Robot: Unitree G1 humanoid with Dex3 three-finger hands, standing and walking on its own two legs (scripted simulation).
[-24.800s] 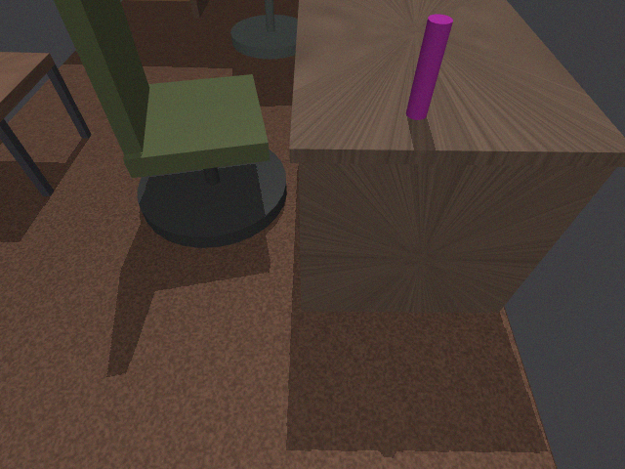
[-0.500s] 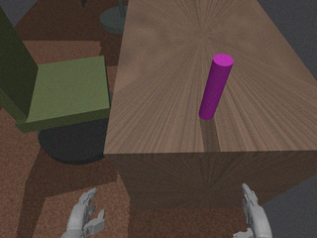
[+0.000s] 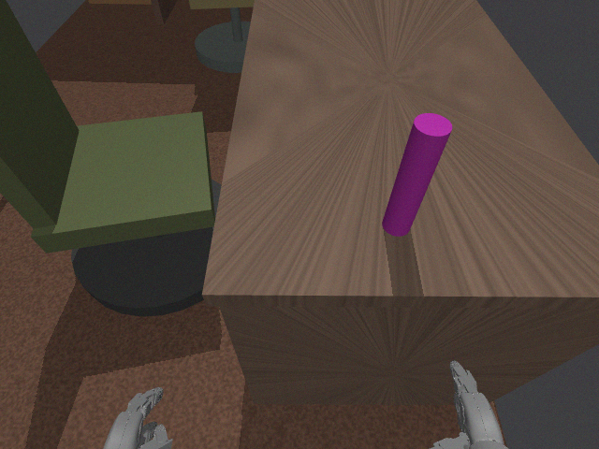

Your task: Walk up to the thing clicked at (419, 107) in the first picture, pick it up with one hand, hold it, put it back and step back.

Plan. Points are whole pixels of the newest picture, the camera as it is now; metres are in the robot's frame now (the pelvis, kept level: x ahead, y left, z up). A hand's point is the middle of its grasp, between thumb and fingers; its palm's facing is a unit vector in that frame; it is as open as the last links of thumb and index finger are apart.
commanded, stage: home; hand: right
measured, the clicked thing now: (411, 182) +0.47 -0.16 +0.07
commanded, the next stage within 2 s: stand in 1.72 s
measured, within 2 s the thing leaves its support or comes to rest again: neither
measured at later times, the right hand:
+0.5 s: hand out of the picture +0.03 -0.27 -0.14, palm faces -0.06 +0.93 -0.37, open 17.5 cm
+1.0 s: hand out of the picture +0.01 -0.27 -0.14, palm faces -0.07 +0.93 -0.36, open 17.5 cm
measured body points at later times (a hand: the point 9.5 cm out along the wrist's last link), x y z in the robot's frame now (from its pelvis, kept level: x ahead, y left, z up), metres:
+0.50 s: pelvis -0.03 -0.01 +0.01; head -0.04 +0.00 +0.46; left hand +0.03 +0.29 -0.12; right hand +0.03 -0.31 -0.11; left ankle -0.03 +0.12 -0.74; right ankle -0.01 -0.13 -0.74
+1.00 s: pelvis -0.03 -0.01 +0.01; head -0.03 +0.00 +0.46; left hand +0.01 +0.29 -0.13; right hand +0.02 -0.31 -0.12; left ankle -0.03 +0.12 -0.74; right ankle -0.01 -0.13 -0.74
